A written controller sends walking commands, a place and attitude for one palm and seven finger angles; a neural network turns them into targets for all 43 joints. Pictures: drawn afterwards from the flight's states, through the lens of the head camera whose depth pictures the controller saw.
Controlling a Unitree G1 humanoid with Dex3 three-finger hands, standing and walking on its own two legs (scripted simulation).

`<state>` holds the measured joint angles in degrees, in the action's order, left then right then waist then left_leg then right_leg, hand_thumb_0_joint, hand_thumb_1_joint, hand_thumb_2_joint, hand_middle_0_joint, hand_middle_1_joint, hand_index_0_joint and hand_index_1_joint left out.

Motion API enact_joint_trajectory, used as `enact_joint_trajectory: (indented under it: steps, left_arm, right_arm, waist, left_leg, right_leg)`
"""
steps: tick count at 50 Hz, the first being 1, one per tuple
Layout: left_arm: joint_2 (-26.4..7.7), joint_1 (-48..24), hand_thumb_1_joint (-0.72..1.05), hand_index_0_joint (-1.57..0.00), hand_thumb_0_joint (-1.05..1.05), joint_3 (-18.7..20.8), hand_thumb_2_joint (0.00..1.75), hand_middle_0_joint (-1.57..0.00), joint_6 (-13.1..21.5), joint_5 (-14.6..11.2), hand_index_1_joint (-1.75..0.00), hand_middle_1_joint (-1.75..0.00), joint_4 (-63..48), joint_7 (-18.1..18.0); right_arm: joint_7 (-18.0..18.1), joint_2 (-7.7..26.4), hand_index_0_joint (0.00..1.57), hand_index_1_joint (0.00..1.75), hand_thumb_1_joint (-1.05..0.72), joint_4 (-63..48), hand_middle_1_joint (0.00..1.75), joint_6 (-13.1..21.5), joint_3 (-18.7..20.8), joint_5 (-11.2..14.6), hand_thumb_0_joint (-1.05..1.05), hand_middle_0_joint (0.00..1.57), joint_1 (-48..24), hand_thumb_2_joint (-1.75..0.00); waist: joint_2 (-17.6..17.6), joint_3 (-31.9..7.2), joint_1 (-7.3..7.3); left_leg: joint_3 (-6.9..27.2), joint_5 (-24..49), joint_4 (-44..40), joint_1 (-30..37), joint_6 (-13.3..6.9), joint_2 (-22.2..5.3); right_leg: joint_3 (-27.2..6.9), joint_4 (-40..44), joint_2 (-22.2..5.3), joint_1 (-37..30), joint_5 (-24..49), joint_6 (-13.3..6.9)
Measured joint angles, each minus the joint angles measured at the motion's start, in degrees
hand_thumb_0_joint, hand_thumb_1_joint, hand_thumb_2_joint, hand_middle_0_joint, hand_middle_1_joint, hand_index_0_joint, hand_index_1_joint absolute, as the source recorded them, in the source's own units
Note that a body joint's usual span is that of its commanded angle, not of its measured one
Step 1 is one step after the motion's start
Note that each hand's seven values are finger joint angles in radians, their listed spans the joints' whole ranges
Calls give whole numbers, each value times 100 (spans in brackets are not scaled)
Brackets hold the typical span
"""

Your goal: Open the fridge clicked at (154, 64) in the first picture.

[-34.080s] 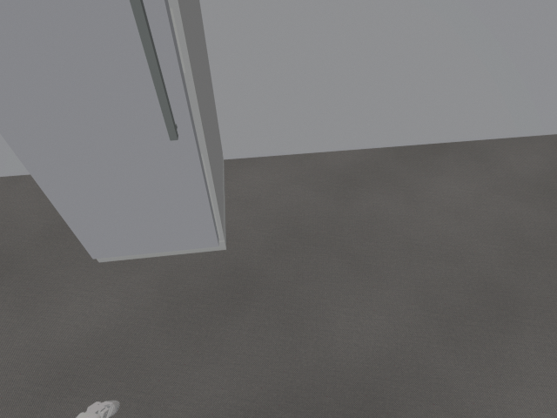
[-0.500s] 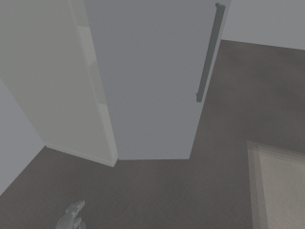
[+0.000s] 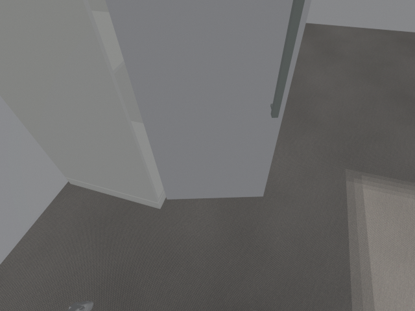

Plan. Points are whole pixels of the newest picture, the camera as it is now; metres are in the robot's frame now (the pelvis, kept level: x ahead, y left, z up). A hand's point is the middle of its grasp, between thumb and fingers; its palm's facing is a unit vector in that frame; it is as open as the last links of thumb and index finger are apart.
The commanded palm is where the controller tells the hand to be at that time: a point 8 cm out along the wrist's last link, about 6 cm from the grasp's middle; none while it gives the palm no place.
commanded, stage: let the arm hang, fingers relaxed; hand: right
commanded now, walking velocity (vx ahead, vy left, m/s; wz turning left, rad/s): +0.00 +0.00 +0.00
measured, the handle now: (285, 54) +0.74 -0.15 +0.13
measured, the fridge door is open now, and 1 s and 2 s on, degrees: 71 71 71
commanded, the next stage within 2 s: look to check the result in 0.80 s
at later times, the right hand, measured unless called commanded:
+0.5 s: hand out of the picture +0.07 -0.26 -0.14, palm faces -0.03 +0.93 -0.36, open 7.4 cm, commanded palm none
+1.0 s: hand out of the picture +0.13 -0.22 -0.14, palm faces -0.08 +0.95 -0.30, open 7.4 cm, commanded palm none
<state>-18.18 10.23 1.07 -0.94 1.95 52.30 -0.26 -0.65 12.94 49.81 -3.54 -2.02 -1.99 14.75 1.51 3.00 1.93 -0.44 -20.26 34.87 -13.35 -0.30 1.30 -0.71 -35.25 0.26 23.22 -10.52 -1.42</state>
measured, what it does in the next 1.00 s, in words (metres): shifts its weight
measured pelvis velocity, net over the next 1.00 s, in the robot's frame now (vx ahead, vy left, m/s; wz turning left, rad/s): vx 0.05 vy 0.01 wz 0.03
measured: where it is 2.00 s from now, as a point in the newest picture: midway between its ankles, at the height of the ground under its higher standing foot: outside the picture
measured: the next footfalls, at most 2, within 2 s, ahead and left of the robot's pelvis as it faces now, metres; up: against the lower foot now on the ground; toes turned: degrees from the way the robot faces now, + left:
none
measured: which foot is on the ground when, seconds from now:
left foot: down 0.00-1.00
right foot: down 0.00-1.00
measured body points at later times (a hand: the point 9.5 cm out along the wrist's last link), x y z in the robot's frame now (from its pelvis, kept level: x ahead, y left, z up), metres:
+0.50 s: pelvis +0.03 +0.00 +0.02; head +0.04 +0.00 +0.47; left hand +0.10 +0.27 -0.12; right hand +0.07 -0.31 -0.11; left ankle -0.01 +0.13 -0.72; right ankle +0.09 -0.10 -0.72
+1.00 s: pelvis +0.05 +0.01 +0.02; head +0.07 +0.01 +0.47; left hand +0.11 +0.31 -0.11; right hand +0.14 -0.27 -0.12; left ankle -0.01 +0.13 -0.72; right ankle +0.09 -0.10 -0.72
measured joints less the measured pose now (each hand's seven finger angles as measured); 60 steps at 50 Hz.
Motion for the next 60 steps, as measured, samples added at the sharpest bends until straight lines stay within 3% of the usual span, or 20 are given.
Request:
enact_joint_trajectory:
  steps: [4,8,14,22,36,47,60]
  left_arm:
    - [105,359,90,-21,1,-22,89,-21,-54,-14,-30,-30,510,-39]
    - [194,509,90,-21,1,6,89,-21,-79,-52,-30,-30,887,-74]
    - [255,317,90,-21,1,49,89,-21,-20,-90,-30,-30,1070,-98]
    - [221,-219,90,-21,1,15,89,-21,41,-85,-30,-30,1070,-34]
    - [-18,-667,90,-21,1,-31,89,-21,153,-78,-30,-30,1058,3]
    - [-83,-465,90,-21,1,-42,89,-21,121,-93,-30,-30,1176,-28]
    - [64,-330,90,-21,1,-57,89,-21,80,-112,-30,-30,1279,-57]
  right_arm:
    - [-25,-54,20,30,-92,721,30,57,72,38,2,20,146,-89]
    - [-26,98,20,30,-91,1145,30,180,199,56,2,21,311,-89]
    - [39,434,20,30,-91,1554,30,244,294,73,1,20,322,-89]
    - [80,702,20,30,-90,1530,30,333,298,74,1,20,-196,-90]
    - [73,560,20,30,-90,1215,30,482,200,74,0,20,-942,-90]
    - [75,508,20,30,-90,1293,30,447,191,89,1,20,-837,-89]
    - [122,547,20,30,-90,1450,30,401,230,111,1,20,-607,-89]
  waist:
    - [225,142,-124]
    - [204,200,-218]
    - [-11,173,-212]
    - [-245,-24,-220]
    - [-152,-176,-136]
    - [-29,-31,-72]
    - [-92,58,-115]
  left_leg:
    - [-2,147,-351,131,-25,-4]
    - [-24,327,-744,301,-17,-9]
    - [23,445,-1047,525,15,-4]
    - [104,455,-1183,685,45,-84]
    - [168,467,-1465,958,36,-119]
    - [215,496,-1664,1113,-16,-63]
    - [240,481,-1737,1223,-58,-21]
  right_leg:
    - [-7,332,7,-129,108,-14]
    - [-34,663,14,-269,258,-8]
    - [6,868,-2,-468,299,-5]
    - [95,1148,61,-716,362,-23]
    - [156,1462,83,-1027,367,15]
    - [190,1534,18,-1146,305,73]
    - [206,1517,-28,-1226,228,114]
